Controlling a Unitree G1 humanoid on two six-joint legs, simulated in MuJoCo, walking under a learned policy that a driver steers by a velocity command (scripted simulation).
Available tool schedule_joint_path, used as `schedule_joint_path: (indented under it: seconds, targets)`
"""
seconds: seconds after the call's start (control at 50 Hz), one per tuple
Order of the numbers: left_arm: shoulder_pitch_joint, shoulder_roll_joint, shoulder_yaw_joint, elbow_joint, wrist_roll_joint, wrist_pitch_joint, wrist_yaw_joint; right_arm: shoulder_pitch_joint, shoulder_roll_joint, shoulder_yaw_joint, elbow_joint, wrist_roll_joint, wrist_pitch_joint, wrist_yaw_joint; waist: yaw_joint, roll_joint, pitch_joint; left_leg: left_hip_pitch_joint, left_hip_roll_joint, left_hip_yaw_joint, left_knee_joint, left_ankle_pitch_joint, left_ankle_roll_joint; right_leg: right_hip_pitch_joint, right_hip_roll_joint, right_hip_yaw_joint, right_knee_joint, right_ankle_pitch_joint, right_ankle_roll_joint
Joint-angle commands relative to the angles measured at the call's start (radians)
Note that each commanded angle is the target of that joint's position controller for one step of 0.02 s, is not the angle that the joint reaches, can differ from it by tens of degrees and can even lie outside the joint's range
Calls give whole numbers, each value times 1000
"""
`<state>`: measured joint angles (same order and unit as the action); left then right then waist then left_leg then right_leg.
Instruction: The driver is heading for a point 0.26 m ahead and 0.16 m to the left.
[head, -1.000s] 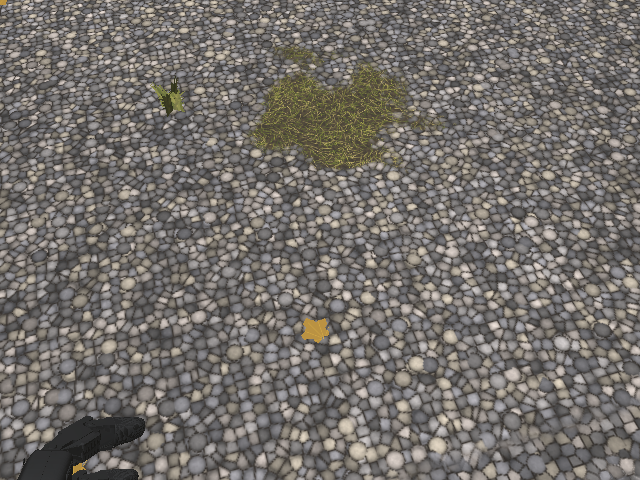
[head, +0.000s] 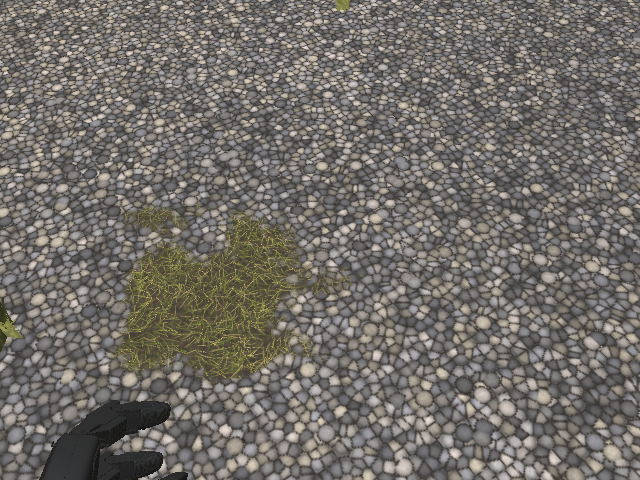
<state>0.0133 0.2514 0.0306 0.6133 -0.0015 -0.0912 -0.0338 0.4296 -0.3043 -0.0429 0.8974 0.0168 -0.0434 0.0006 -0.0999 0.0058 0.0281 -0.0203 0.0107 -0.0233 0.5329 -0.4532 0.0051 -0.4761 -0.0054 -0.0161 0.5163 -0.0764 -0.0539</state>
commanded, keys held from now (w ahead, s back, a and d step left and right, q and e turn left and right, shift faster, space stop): w+q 0.16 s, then no key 0.84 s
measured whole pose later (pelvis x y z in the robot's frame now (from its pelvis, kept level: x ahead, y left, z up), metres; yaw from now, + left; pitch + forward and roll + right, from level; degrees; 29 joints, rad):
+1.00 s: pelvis +0.30 +0.01 +0.01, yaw +8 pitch -1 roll +0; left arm 0.22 0.22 0.03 1.02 0.01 -0.02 0.03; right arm 0.16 -0.23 -0.04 0.94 -0.01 0.01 -0.02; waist 0.00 0.01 0.03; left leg -0.27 0.00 0.00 0.48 -0.19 0.00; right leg -0.19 -0.03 0.00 0.51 -0.30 0.02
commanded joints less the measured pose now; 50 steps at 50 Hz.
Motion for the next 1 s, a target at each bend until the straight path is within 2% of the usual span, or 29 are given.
schedule_joint_path:
  seconds: [0.02,0.04,0.06,0.08,0.1,0.14,0.18,0.22,0.26,0.3,0.38,0.42,0.44,0.46,0.48,0.5,0.52,0.54,0.56,0.58,0.62,0.7,0.74,0.76,0.78,0.8,0.82,0.9,1.0]
  targets:
    - [442,230,87,37,11,9,20,45,-71,3,-89,6,-44,2,224,-234,-435,-673,-28,-105,707,-118,13,898,-420,709,-163,-207,-246]
    - [379,183,68,43,4,9,22,-44,-145,-23,-113,31,-49,4,218,-167,-255,-743,22,-109,753,-56,18,761,-381,559,-193,-233,-198]
    - [313,154,58,43,1,8,23,-100,-139,-24,-126,31,-48,3,189,-125,-162,-731,66,-81,723,30,17,626,-337,431,-223,-191,-170]
    - [258,123,49,49,3,4,19,-125,-125,-27,-130,18,-41,1,160,-100,-93,-705,91,-73,675,91,10,510,-297,343,-266,-139,-156]
    - [219,102,44,53,9,-6,16,-108,-110,-31,-123,12,-26,-1,125,-120,-59,-647,116,-81,641,140,5,422,-265,265,-307,-91,-141]
    - [182,96,49,71,13,-24,14,-74,-61,-27,-111,15,0,-1,89,-114,-36,-583,125,-76,623,185,-10,327,-250,172,-364,-10,-145]
    - [175,112,55,95,19,-36,16,-106,-49,-29,-128,8,15,-6,77,-81,2,-603,119,-87,572,239,-24,290,-248,94,-383,142,-153]
    - [176,129,58,120,21,-33,23,-145,-35,-25,-149,-7,12,-5,70,-64,16,-595,101,-76,434,320,-35,285,-225,4,-360,363,-151]
    - [173,143,59,135,15,-23,33,-207,-5,-11,-167,-16,0,10,87,-63,12,-516,79,-22,246,447,-29,265,-183,-79,-346,437,-132]
    - [219,162,61,164,7,-12,41,-278,5,-3,-189,-20,-8,25,120,-51,-5,-472,57,7,134,528,-22,307,-193,-83,-328,467,-129]
    - [235,200,71,213,-20,15,46,-302,-50,-17,-215,-26,-8,38,103,-78,-35,-444,35,-1,28,443,28,438,-245,-45,-207,484,-101]
    - [227,190,68,228,-24,27,50,-197,-96,-40,-181,-36,-11,30,42,-53,-97,-266,-11,33,-80,531,68,438,-190,-65,-27,506,-51]
    - [280,161,57,230,-2,25,50,-143,-172,-61,-174,-39,-11,17,40,39,-172,-96,68,-41,-64,968,101,362,-119,-107,138,346,7]
    - [398,82,24,233,24,18,40,-110,-206,-57,-179,-67,-1,4,75,215,-313,236,308,-321,10,1326,283,76,-10,-96,447,-214,81]
    - [420,74,15,265,12,28,29,-110,-112,-27,-173,-49,5,6,71,210,-444,243,391,-441,-26,1316,373,56,8,55,584,-633,108]
    - [364,141,33,260,-16,44,26,-158,-84,-18,-177,-30,10,16,64,134,-380,145,337,-369,-69,1109,340,34,-31,103,620,-637,108]
    - [300,138,35,249,-26,61,34,-223,-73,-15,-177,-24,12,21,78,88,-269,48,294,-313,-108,908,291,-22,-52,84,599,-610,106]
    - [264,133,38,248,-16,80,49,-279,-70,-14,-179,-24,13,22,91,60,-183,-68,264,-279,-158,736,257,-31,-67,74,543,-559,111]
    - [261,134,42,252,-7,98,62,-326,-72,-16,-182,-29,16,19,116,82,-147,-176,235,-243,-204,602,230,29,-81,74,480,-496,118]
    - [277,120,39,261,-5,112,70,-356,-83,-21,-181,-39,22,15,135,115,-128,-260,209,-216,-237,512,218,93,-69,56,426,-445,125]
    - [302,96,35,282,1,120,82,-375,-71,-21,-173,-46,23,6,141,132,-139,-315,189,-180,-262,419,215,179,-59,42,329,-378,127]
    - [285,80,31,306,10,115,76,-387,-53,-16,-137,-30,27,-8,145,124,-135,-362,159,-147,-268,138,173,317,-42,15,86,-149,95]
    - [272,89,29,307,33,110,68,-347,-17,-4,-104,-27,30,-8,144,86,-88,-408,110,-125,-256,-48,89,371,-61,39,-45,-73,59]
    - [251,135,34,293,33,107,71,-325,-15,-3,-95,-35,31,-7,116,22,-39,-405,67,-93,-204,-63,44,321,-128,109,-114,-125,28]
    - [208,176,45,309,16,105,72,-299,-3,-6,-96,-33,33,-9,63,-122,-2,-311,3,-19,-177,43,10,159,-122,114,-141,-352,-2]
    - [182,128,35,307,17,95,69,-326,-20,-7,-86,-39,35,-15,80,-132,15,-207,-2,-5,-124,135,-4,66,-104,115,-192,-451,9]
    - [170,102,26,315,24,84,68,-324,-23,-12,-81,-35,36,-20,72,-140,14,-162,1,-1,-103,191,1,43,-102,114,-212,-442,28]
    - [201,99,21,349,9,55,65,-300,-25,-15,-36,-33,40,-25,91,-68,-11,-168,17,-15,-104,303,24,154,-74,77,-153,-217,54]
    - [227,94,17,383,6,62,69,-300,-23,-17,8,-22,38,-23,109,-20,-47,-154,20,-9,-91,432,18,236,-59,57,-115,-51,43]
